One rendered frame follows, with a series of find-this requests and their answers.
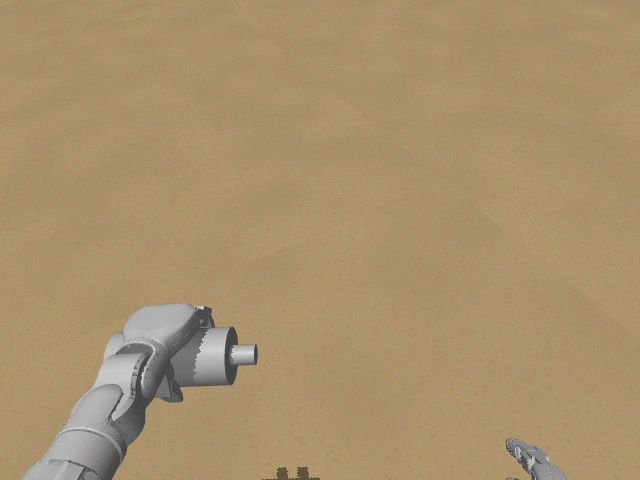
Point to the left robot arm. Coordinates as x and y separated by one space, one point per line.
108 418

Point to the right robot hand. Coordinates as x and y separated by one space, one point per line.
534 461

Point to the bottle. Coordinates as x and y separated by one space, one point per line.
210 358

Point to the left robot hand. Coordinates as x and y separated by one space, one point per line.
172 326

